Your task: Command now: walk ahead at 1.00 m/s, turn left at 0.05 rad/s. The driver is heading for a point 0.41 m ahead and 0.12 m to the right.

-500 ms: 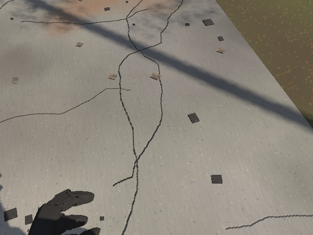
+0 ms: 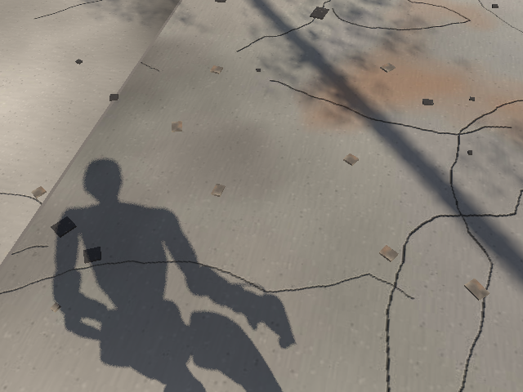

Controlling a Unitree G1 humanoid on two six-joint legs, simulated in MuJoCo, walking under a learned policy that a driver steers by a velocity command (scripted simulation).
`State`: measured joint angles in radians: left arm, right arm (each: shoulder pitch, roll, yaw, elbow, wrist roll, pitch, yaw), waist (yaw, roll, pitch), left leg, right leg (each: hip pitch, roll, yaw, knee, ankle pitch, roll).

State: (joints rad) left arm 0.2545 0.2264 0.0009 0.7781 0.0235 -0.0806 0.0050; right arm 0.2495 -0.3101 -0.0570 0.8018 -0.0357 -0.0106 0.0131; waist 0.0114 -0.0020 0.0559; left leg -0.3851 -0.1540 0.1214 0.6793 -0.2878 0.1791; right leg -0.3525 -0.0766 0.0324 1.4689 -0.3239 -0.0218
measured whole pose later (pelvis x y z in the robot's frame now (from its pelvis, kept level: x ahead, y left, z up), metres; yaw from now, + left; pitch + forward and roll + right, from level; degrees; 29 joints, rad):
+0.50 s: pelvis +0.42 -0.08 +0.02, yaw -11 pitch -1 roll +0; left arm 0.28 0.27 0.03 0.89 0.01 -0.06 -0.01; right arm 0.18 -0.24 0.00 0.81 -0.02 -0.05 -0.02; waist 0.02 0.00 0.11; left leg -0.46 0.01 -0.07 1.26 -0.38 0.01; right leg -0.32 0.13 -0.07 0.44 -0.11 -0.15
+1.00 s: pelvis +0.56 -0.06 +0.03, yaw -13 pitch -1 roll +0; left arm 0.25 0.20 0.00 1.02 0.01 0.00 0.03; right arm 0.24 -0.20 0.01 0.97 -0.01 -0.02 -0.04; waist 0.00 -0.01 0.02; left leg -0.24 -0.02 0.04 0.43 -0.17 0.04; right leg -0.07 0.07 -0.01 0.39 -0.30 -0.07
